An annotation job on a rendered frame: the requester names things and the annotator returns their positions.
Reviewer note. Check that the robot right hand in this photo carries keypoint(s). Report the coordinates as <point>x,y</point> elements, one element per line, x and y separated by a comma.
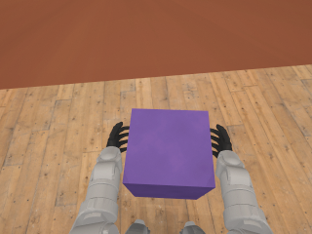
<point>223,140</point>

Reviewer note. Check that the left robot forearm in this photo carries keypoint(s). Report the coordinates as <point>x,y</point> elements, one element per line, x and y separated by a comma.
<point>101,199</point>

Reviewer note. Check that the right robot forearm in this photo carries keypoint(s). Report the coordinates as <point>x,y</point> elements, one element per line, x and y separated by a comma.
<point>241,209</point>

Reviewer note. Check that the robot left shin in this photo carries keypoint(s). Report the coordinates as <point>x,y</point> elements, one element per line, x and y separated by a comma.
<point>140,221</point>

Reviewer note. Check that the carton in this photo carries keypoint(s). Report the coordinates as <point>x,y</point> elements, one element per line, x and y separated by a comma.
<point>169,154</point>

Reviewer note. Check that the robot left hand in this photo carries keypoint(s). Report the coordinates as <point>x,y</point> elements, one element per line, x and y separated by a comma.
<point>114,136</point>

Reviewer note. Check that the robot shin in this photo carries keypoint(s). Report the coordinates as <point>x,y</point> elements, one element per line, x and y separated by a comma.
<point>188,223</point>
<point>140,221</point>

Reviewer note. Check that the robot right shin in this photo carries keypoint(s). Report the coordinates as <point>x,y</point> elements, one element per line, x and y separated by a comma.
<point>188,223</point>

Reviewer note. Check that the robot left upper arm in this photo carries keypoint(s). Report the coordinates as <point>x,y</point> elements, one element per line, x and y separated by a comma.
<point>103,227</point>

